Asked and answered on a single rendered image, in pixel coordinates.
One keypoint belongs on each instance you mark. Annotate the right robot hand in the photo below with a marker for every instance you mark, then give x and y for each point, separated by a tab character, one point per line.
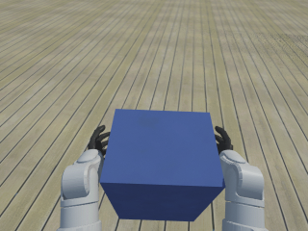
224	142

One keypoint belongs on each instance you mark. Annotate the left robot hand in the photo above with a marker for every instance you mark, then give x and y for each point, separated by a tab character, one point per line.
96	140

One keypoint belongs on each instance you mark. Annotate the robot right forearm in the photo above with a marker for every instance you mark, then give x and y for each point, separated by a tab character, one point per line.
244	189

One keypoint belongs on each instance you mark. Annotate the carton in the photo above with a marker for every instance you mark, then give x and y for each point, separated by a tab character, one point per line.
161	165

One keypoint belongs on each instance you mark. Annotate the robot left forearm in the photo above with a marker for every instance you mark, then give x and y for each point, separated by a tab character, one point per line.
80	193

